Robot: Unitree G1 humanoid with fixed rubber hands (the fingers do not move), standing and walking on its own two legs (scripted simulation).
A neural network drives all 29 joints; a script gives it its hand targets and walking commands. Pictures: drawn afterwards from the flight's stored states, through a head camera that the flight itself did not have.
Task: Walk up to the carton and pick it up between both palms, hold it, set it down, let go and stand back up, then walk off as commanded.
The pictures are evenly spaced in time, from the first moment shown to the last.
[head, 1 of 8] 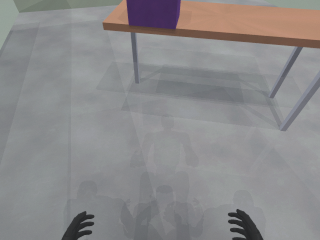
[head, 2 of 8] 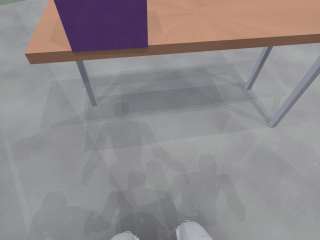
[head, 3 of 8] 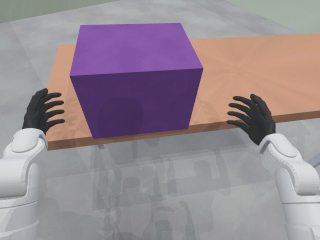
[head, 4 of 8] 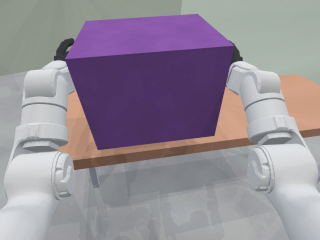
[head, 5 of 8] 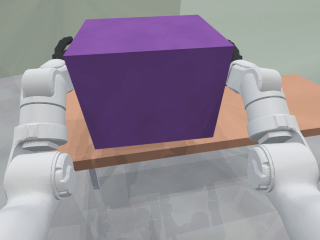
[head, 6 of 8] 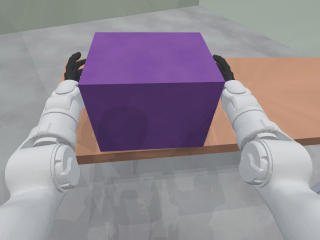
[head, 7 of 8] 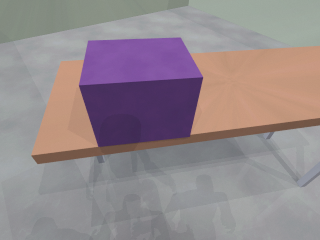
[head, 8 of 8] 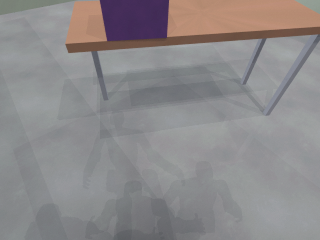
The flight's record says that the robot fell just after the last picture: no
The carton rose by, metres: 0.17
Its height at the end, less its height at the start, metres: +0.00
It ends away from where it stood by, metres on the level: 0.02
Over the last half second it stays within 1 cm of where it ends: yes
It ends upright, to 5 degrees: yes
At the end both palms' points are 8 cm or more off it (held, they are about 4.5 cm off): yes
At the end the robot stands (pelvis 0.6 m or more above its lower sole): yes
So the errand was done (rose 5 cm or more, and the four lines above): yes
